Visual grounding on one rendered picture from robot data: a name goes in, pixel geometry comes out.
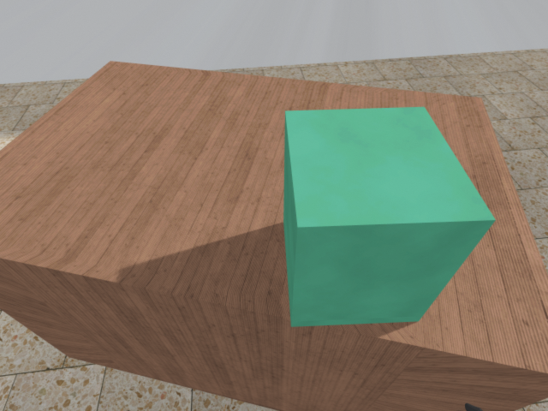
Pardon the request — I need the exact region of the carton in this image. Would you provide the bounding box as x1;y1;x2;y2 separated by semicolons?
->
283;107;496;327

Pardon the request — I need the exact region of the pedestal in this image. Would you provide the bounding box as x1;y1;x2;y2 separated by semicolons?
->
0;61;548;411

